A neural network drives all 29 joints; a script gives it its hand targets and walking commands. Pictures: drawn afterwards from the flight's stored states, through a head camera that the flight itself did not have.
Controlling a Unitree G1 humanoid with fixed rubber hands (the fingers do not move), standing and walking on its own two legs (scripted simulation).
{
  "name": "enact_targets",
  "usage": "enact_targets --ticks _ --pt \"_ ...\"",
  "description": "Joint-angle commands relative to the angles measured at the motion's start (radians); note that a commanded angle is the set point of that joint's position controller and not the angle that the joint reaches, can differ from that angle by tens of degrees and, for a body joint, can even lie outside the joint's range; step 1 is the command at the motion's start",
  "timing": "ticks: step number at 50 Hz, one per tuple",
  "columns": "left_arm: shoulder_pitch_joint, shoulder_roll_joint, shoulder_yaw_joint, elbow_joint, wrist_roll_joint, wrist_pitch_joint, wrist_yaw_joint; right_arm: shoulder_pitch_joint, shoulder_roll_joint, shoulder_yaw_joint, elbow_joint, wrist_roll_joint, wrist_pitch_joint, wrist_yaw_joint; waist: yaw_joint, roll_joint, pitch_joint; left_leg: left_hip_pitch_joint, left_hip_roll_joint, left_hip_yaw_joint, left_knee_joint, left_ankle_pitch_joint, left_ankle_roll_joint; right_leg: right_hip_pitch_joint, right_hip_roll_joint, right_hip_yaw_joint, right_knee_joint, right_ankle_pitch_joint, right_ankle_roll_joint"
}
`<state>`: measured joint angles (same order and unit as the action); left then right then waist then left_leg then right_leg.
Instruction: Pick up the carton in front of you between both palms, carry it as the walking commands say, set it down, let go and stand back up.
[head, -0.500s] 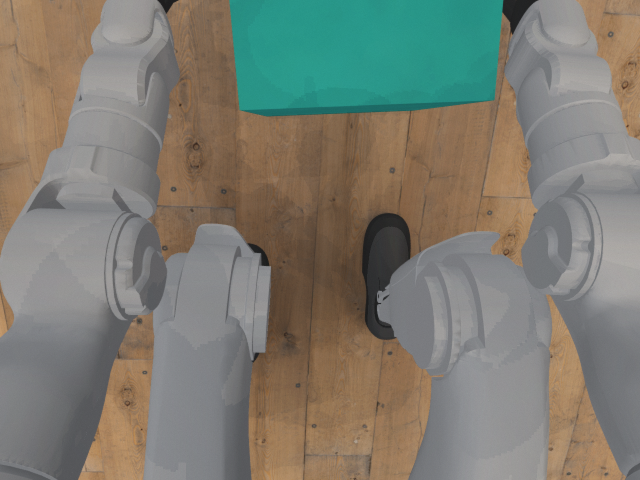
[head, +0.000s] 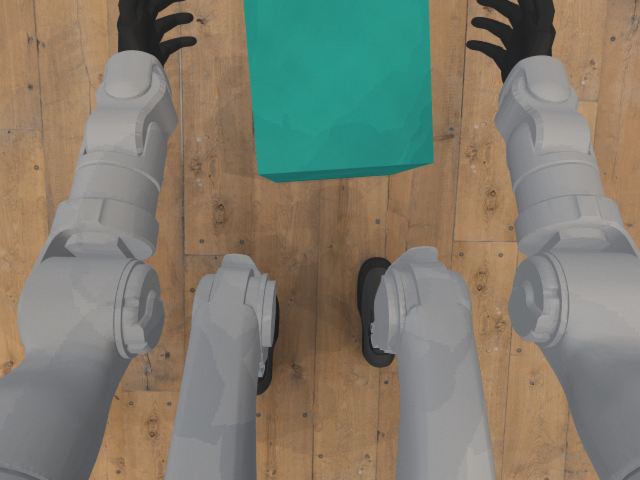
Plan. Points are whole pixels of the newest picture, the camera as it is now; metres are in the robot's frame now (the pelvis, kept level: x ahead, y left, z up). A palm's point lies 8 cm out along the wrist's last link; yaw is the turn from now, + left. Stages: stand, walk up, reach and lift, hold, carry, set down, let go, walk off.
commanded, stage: set down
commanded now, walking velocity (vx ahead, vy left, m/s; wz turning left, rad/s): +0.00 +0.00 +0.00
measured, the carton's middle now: (334, 106) +0.52 -0.04 -0.31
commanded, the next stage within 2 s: let go in 0.68 s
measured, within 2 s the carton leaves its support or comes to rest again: neither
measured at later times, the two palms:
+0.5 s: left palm out of the picture +0.53 +0.16 +0.03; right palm out of the picture +0.52 -0.24 +0.02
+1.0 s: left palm out of the picture +0.46 +0.18 +0.15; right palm out of the picture +0.44 -0.25 +0.14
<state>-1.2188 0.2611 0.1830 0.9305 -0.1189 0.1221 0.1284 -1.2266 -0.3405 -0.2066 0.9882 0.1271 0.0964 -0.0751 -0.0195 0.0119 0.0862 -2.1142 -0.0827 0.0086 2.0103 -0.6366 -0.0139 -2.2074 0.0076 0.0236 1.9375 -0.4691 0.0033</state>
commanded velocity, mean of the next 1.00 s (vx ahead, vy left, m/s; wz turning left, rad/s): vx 0.00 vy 0.00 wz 0.00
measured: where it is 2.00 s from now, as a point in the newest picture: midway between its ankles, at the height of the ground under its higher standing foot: (317, 344)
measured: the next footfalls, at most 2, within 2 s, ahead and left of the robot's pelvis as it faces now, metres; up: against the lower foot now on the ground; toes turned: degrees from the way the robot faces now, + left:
none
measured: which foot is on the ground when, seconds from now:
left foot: down 0.00-1.00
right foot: down 0.00-1.00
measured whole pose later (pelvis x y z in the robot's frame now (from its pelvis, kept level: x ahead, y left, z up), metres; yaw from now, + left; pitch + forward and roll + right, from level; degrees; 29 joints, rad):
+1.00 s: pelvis +0.07 -0.01 +0.26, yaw -2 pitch +38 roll +1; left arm -0.58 0.19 0.22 0.65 0.06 0.10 -0.02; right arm -0.59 -0.20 -0.22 0.66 -0.08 0.11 0.01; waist 0.00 0.01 -0.09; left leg -1.25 -0.04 -0.04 0.96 -0.38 -0.02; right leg -1.32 0.02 0.02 0.92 -0.26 -0.02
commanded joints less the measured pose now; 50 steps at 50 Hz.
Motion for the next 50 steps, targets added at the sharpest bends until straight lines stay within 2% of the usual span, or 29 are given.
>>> enact_targets --ticks 1,5,14,31,35,39,43,47,50 --pt "-0.202 0.092 0.032 -0.078 0.02 -0.022 -0.013 -0.207 -0.098 -0.032 -0.083 -0.029 -0.019 0.007 -0.005 -0.027 -0.992 0.31 -0.004 0.042 -0.282 0.216 -0.023 0.717 0.03 -0.051 -0.152 0.239 0.014" --pt "-0.191 0.097 0.038 -0.102 0.024 -0.022 -0.019 -0.196 -0.097 -0.044 -0.109 -0.046 -0.015 0.008 -0.004 -0.03 -1.071 0.355 -0.004 0.048 -0.344 0.232 -0.027 0.8 0.035 -0.053 -0.217 0.259 0.016" --pt "-0.138 0.123 0.049 -0.237 0.024 0.011 -0.037 -0.154 -0.099 -0.048 -0.259 -0.059 0.035 0.021 0.009 -0.041 -1.27 0.506 -0.013 0.062 -0.495 0.328 -0.029 1.041 0.053 -0.058 -0.367 0.362 0.02" --pt "0.004 0.094 0.107 -0.219 0.085 -0.019 -0.112 -0.014 -0.03 -0.089 -0.268 -0.128 0.021 0.057 0.02 -0.044 -1.154 0.689 -0.001 0.037 -0.842 0.433 -0.036 1.29 0.044 -0.021 -0.718 0.475 0.021" --pt "0.031 0.073 0.117 -0.196 0.111 -0.027 -0.125 0.017 -0.008 -0.099 -0.244 -0.151 0.012 0.066 0.019 -0.039 -1.098 0.738 0.005 0.027 -0.916 0.432 -0.036 1.315 0.037 -0.014 -0.795 0.467 0.02" --pt "0.15 0.064 0.119 -0.21 0.156 -0.026 -0.133 0.134 0.001 -0.096 -0.26 -0.198 0.012 0.071 0.019 -0.034 -1.14 0.845 0.006 0.022 -0.986 0.478 -0.036 1.424 0.034 -0.011 -0.867 0.512 0.02" --pt "0.331 0.059 0.095 -0.287 0.197 -0.025 -0.137 0.32 0.014 -0.072 -0.333 -0.236 0.014 0.075 0.017 -0.028 -1.155 0.978 0.008 0.016 -1.06 0.524 -0.033 1.554 0.035 -0.009 -0.937 0.561 0.015" --pt "0.488 0.051 0.057 -0.392 0.189 -0.04 -0.148 0.476 0.028 -0.034 -0.442 -0.22 -0.001 0.083 0.016 -0.029 -1.07 1.077 0.016 0.003 -1.133 0.552 -0.026 1.662 0.031 0.004 -1.009 0.61 0.005" --pt "0.58 0.041 0.037 -0.429 0.164 -0.059 -0.16 0.569 0.047 -0.008 -0.489 -0.193 -0.02 0.093 0.017 -0.032 -0.971 1.126 0.021 -0.007 -1.183 0.559 -0.019 1.72 0.022 0.019 -1.055 0.638 0.0"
